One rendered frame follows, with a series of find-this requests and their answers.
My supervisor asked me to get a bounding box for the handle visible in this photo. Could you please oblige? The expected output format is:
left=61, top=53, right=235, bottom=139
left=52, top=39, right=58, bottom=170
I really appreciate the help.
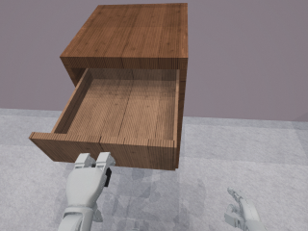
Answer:
left=91, top=164, right=112, bottom=188

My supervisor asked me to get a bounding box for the cabinet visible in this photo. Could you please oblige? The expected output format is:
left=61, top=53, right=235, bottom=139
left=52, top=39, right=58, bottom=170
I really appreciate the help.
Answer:
left=60, top=3, right=189, bottom=168

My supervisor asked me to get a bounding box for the left robot hand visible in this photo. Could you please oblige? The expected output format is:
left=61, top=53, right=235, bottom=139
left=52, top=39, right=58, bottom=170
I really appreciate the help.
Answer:
left=65, top=152, right=116, bottom=222

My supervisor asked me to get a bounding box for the robot right forearm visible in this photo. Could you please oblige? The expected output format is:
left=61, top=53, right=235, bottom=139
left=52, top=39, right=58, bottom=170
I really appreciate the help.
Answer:
left=244, top=219, right=269, bottom=231

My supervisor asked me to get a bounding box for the drawer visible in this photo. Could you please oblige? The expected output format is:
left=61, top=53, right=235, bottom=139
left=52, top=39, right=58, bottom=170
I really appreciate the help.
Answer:
left=28, top=68, right=180, bottom=171

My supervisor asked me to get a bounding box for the robot left forearm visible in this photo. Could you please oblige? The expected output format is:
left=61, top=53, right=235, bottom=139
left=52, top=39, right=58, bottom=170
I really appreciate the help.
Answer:
left=57, top=205, right=94, bottom=231

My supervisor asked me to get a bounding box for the right robot hand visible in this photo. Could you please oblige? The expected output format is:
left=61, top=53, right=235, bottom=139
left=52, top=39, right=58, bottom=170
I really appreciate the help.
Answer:
left=224, top=187, right=261, bottom=231

